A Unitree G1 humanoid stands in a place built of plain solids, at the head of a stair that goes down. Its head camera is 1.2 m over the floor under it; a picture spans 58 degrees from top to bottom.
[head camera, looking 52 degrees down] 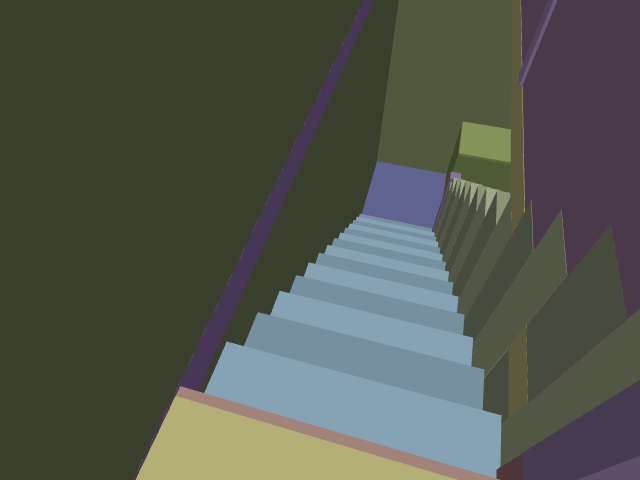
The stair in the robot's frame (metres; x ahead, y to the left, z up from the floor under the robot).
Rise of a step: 0.21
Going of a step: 0.24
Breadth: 0.93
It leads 16 degrees to the right of straight ahead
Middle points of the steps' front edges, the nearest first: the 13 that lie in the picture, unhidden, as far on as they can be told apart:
0.30 -0.06 0.00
0.53 -0.12 -0.21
0.76 -0.19 -0.42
0.99 -0.25 -0.62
1.22 -0.31 -0.83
1.45 -0.38 -1.04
1.68 -0.44 -1.25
1.91 -0.50 -1.46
2.14 -0.57 -1.66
2.37 -0.63 -1.87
2.60 -0.70 -2.08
2.83 -0.76 -2.29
3.05 -0.82 -2.50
